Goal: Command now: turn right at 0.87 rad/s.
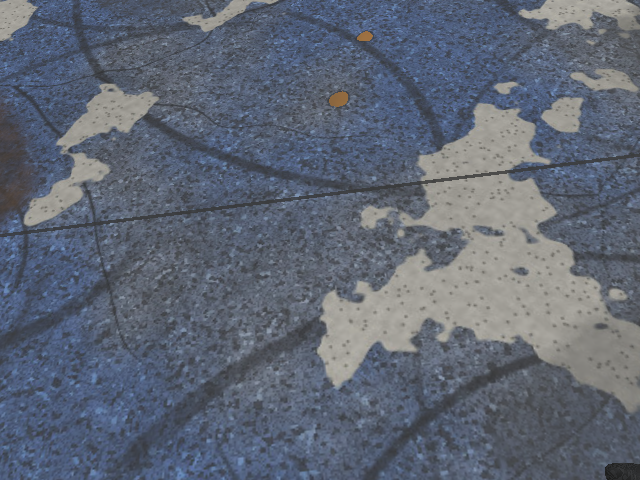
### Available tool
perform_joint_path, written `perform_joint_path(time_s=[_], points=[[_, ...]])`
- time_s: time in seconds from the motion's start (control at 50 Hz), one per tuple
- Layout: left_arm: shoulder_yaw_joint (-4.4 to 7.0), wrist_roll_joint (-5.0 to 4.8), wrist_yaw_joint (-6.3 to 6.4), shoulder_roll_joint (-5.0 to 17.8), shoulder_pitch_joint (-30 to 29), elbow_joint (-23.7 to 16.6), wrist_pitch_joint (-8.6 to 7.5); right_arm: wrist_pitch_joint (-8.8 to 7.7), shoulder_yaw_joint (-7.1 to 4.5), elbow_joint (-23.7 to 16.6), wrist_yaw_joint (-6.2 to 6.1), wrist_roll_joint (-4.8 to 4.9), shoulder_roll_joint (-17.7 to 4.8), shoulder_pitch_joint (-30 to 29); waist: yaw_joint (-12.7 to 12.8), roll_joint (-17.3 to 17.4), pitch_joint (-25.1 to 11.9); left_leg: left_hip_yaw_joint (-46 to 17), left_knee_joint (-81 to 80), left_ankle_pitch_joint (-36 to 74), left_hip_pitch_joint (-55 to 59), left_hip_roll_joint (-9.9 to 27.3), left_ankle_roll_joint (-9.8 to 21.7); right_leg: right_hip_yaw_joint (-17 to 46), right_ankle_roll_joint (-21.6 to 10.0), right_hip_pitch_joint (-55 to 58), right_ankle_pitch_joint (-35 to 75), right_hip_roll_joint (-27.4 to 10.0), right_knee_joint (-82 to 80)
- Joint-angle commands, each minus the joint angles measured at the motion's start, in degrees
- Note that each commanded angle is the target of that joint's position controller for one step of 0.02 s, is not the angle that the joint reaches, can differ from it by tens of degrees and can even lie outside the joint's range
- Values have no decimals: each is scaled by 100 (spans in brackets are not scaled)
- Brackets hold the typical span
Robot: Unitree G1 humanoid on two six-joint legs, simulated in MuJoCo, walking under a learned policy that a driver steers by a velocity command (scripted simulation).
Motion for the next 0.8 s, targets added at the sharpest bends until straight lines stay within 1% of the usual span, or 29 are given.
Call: perform_joint_path(time_s=[0.02, 0.04, 0.08, 0.12, 0.18, 0.2, 0.22, 0.24, 0.26, 0.28, 0.32, 0.36, 0.42, 0.46, 0.48, 0.5, 0.52, 0.54, 0.56, 0.58, 0.6, 0.62, 0.64, 0.68, 0.72, 0.74, 0.76, 0.8], points=[[242, -67, 158, 910, -402, -656, -48, -135, -106, -423, -9, 2, -371, -198, -232, -781, -944, -449, 241, 552, -761, -63, -66, 1832, -824, 1368, 2856, -1225, -961], [257, -56, 192, 935, -312, -676, -33, -154, -82, -417, 3, 20, -314, -220, -194, -743, -997, -488, 47, 654, -766, -127, -95, 1867, -808, 1477, 2868, -1163, -927], [197, -28, 241, 839, -297, -706, -23, -136, -36, -288, 24, 64, -304, -93, -130, -774, -1097, -381, -347, 837, -782, -37, -193, 1630, -776, 1791, 3066, -1224, -842], [102, 31, 245, 655, -277, -671, -16, -105, 14, -217, 64, 75, -256, -73, -41, -878, -1113, -299, -767, 977, -463, 139, -262, 1437, -737, 1768, 3004, -1203, -848], [-106, 206, 178, 245, -460, -555, -54, -85, 107, -97, 172, 102, -89, 46, -30, -960, -948, -213, -1609, 1088, 528, 454, -262, 1074, -726, 1198, 2695, -1128, -988], [-111, 258, 136, 294, -486, -505, -69, -85, 107, -79, 206, 126, -128, 72, 9, -1004, -815, -117, -1807, 1020, 819, 449, -241, 1001, -767, 988, 2608, -1134, -1051], [-76, 285, 100, 449, -513, -470, -75, -85, 80, -108, 227, 153, -264, 41, 63, -1035, -646, -24, -1883, 886, 914, 410, -210, 1011, -823, 881, 2509, -1182, -1098], [-14, 279, 85, 664, -542, -448, -60, -83, 34, -179, 239, 185, -453, -23, 115, -1060, -463, 61, -1856, 645, 786, 353, -176, 1080, -903, 919, 2478, -1273, -1099], [39, 256, 88, 816, -536, -425, -31, -85, 2, -244, 248, 219, -580, -54, 171, -1034, -337, 73, -1797, 374, 583, 319, -144, 1171, -994, 1058, 2549, -1402, -1070], [72, 225, 104, 882, -520, -407, 2, -89, -11, -296, 258, 246, -627, -51, 207, -966, -272, 44, -1725, 152, 379, 316, -119, 1265, -1075, 1255, 2734, -1544, -1012], [94, 168, 156, 842, -548, -392, 58, -92, -1, -351, 291, 265, -561, 45, 203, -825, -299, 3, -1576, -123, 83, 368, -101, 1359, -1178, 1683, 3283, -1785, -861], [106, 142, 196, 761, -690, -428, 95, -79, 14, -366, 334, 276, -463, 197, 141, -756, -411, 76, -1527, -250, 59, 405, -101, 1253, -1189, 1919, 3742, -1880, -746], [151, 101, 206, 730, -910, -492, 125, -44, 18, -407, 400, 310, -393, 387, 42, -800, -567, 328, -1892, -149, 438, 326, -46, 840, -1060, 1923, 4056, -1814, -590], [188, 35, 207, 750, -975, -498, 128, -29, -3, -438, 456, 323, -404, 547, -51, -879, -665, 525, -2474, 191, 816, 201, 64, 538, -897, 1887, 4039, -1751, -381], [200, -27, 213, 751, -1050, -499, 121, -29, -23, -412, 474, 313, -404, 732, -183, -889, -732, 639, -3007, 623, 1178, 97, 172, 313, -736, 1775, 3904, -1656, -141], [205, -86, 219, 708, -1023, -461, 91, -40, -80, -363, 449, 279, -488, 1021, -356, -802, -823, 590, -3675, 1382, 1794, -17, 360, 2, -440, 1454, 3589, -1447, 344], [203, 3, 198, 593, -877, -475, 21, -59, -253, -376, 363, 244, -958, 1353, -429, -3, -1024, -534, -4040, 3107, 2932, 470, 773, -455, 89, 405, 2309, -943, 1538], [58, 367, 141, 145, -1236, -844, -60, -106, -412, -493, 298, 151, -1751, 1499, -266, 1666, -1130, -2882, -3881, 6071, 4113, 1975, 1827, -594, 651, -1696, -2033, 140, 3207], [78, 281, 99, 345, -1507, -886, -160, -175, -322, -581, 352, -30, -1469, 1677, -659, 1088, -1672, -3272, -4050, 5894, 4272, 2318, 2516, 341, 653, -2179, -2602, 273, 3982], [125, 121, 72, 522, -1540, -835, -191, -232, -282, -614, 354, 1, -1295, 1356, -482, 518, -1284, -2742, -4036, 5521, 4119, 1982, 2287, 480, 625, -2355, -2156, 107, 4187], [146, 101, 88, 555, -1493, -754, -201, -217, -268, -641, 301, 151, -1161, 1055, -333, 194, -1030, -2329, -4025, 5065, 3927, 1594, 1949, 462, 637, -2451, -1655, 21, 3981], [159, 131, 126, 554, -1488, -701, -184, -156, -223, -710, 244, 275, -1046, 857, -264, 85, -909, -2149, -4049, 4806, 3770, 1397, 1739, 467, 680, -2431, -1322, -64, 3720], [177, 131, 136, 570, -1449, -702, -166, -90, -198, -763, 184, 324, -1023, 731, -159, 150, -859, -2048, -4113, 4642, 3495, 1214, 1640, 480, 729, -2182, -1067, -63, 3518], [151, 100, 107, 458, -1338, -646, -165, -9, -212, -825, 120, 267, -1072, 746, -116, 249, -874, -2031, -4162, 4566, 3314, 1016, 1583, 407, 818, -1955, -712, 120, 3235], [139, 84, 120, 418, -1332, -606, -173, 22, -234, -852, 80, 248, -1124, 817, -143, 293, -867, -2132, -4149, 4351, 3275, 908, 1515, 437, 873, -1908, -516, 234, 2737], [142, 66, 124, 458, -1211, -514, -155, 42, -198, -860, 50, 224, -1073, 766, -129, 334, -907, -1998, -4104, 4340, 3335, 980, 1485, 361, 916, -1918, -379, 177, 2613], [133, 58, 123, 470, -1143, -436, -132, 57, -150, -867, 21, 190, -976, 755, -173, 399, -957, -1870, -4048, 4368, 3274, 995, 1444, 292, 952, -1788, -245, 86, 2504], [93, 47, 106, 414, -1150, -384, -99, 69, -32, -808, 2, 108, -755, 782, -263, 510, -952, -1677, -4019, 4310, 3016, 962, 1366, 177, 976, -1447, -38, -101, 2302]])
Keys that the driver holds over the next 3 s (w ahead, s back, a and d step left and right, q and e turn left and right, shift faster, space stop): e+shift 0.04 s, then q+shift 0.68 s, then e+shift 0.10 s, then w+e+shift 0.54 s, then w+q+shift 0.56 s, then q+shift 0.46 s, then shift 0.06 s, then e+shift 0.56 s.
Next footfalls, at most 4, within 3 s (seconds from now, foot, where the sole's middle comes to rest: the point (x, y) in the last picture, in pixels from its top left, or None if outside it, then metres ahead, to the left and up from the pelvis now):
0.52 left None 0.06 0.14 -0.77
1.24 right None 0.40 -0.05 -0.77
1.72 left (355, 295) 0.88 0.03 -0.77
2.12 right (384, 160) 1.33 -0.06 -0.78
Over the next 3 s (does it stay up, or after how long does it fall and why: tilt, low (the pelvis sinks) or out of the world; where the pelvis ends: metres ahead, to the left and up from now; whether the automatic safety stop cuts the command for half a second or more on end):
stays up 1.26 0.04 -0.01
